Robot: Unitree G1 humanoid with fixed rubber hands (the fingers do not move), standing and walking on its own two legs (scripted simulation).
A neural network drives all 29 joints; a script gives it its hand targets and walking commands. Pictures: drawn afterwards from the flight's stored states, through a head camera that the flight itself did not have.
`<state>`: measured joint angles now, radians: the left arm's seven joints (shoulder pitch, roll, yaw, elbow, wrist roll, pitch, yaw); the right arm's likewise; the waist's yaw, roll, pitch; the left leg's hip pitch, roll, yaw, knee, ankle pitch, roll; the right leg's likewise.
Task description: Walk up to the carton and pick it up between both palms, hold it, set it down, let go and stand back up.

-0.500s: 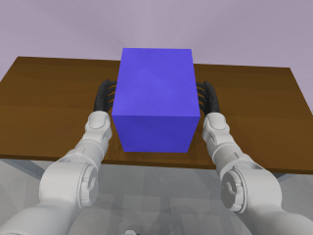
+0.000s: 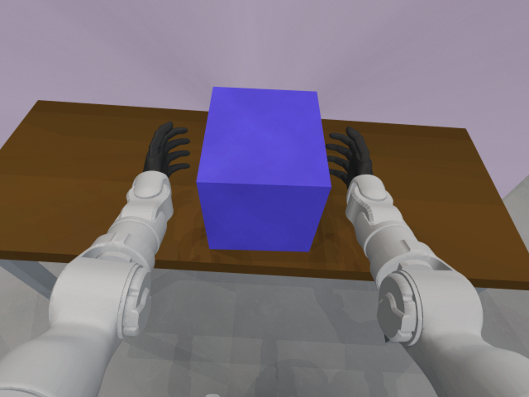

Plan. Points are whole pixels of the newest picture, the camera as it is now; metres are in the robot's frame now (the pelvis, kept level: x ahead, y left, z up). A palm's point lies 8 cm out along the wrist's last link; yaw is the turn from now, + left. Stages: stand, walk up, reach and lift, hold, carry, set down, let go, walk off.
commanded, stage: set down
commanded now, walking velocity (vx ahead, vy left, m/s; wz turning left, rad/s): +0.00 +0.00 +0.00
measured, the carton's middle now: (262, 171) +0.51 +0.02 +0.01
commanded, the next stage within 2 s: none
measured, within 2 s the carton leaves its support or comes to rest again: neither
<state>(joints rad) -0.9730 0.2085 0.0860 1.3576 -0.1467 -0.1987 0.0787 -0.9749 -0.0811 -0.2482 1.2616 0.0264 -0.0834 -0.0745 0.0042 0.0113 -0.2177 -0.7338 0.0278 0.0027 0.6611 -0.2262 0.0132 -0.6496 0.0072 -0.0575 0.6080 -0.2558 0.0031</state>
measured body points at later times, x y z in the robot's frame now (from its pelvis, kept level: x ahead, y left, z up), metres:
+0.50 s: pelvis +0.00 +0.00 +0.01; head +0.03 +0.00 +0.46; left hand +0.32 +0.22 -0.01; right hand +0.32 -0.20 -0.01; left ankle +0.04 +0.11 -0.72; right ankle +0.01 -0.12 -0.72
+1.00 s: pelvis +0.00 +0.00 +0.02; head +0.00 +0.01 +0.47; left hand +0.27 +0.21 -0.01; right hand +0.26 -0.18 -0.02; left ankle +0.04 +0.11 -0.72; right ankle +0.01 -0.12 -0.72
